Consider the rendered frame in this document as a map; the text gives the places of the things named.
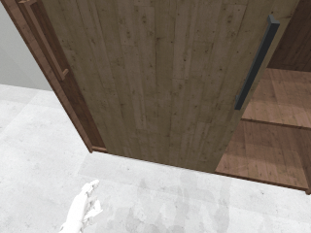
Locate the wardrobe door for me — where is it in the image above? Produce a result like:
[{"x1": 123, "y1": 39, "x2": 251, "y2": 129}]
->
[
  {"x1": 15, "y1": 0, "x2": 106, "y2": 149},
  {"x1": 41, "y1": 0, "x2": 300, "y2": 174}
]

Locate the robot left hand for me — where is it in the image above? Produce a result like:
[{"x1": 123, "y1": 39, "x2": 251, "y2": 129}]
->
[{"x1": 66, "y1": 180, "x2": 103, "y2": 229}]

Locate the handle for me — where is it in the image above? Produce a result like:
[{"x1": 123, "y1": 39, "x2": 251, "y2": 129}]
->
[
  {"x1": 18, "y1": 0, "x2": 65, "y2": 81},
  {"x1": 234, "y1": 15, "x2": 281, "y2": 111}
]

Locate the robot left forearm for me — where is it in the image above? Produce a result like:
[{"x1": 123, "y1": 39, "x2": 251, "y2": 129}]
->
[{"x1": 58, "y1": 220, "x2": 84, "y2": 233}]

